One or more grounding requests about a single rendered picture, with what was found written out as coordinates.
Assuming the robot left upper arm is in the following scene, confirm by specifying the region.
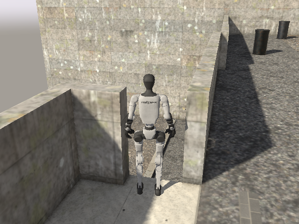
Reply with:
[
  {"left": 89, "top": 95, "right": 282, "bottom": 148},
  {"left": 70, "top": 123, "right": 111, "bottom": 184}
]
[{"left": 128, "top": 94, "right": 139, "bottom": 120}]

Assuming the robot right upper arm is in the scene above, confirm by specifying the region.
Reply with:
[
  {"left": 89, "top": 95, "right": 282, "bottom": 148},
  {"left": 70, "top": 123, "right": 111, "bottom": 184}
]
[{"left": 159, "top": 94, "right": 171, "bottom": 120}]

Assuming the right robot forearm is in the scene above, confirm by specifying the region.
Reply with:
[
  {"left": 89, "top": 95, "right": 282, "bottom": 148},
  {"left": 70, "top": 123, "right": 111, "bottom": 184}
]
[{"left": 166, "top": 113, "right": 175, "bottom": 130}]

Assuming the right robot thigh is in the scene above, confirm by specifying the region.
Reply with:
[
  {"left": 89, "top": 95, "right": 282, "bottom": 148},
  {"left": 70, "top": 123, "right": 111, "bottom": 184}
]
[{"left": 155, "top": 131, "right": 165, "bottom": 165}]

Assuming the left robot hand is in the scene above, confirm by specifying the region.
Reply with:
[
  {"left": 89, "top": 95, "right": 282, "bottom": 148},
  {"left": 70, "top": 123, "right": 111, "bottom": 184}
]
[{"left": 124, "top": 129, "right": 135, "bottom": 139}]

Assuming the right robot hand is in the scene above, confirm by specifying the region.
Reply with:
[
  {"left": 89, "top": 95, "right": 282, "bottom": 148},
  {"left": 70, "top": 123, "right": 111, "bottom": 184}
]
[{"left": 165, "top": 128, "right": 176, "bottom": 138}]

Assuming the left robot forearm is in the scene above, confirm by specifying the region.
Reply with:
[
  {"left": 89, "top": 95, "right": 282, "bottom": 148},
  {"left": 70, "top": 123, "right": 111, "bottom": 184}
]
[{"left": 125, "top": 113, "right": 133, "bottom": 131}]

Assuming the robot right foot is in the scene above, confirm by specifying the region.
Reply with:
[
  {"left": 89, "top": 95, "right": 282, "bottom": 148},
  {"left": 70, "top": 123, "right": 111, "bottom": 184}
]
[{"left": 155, "top": 184, "right": 161, "bottom": 196}]

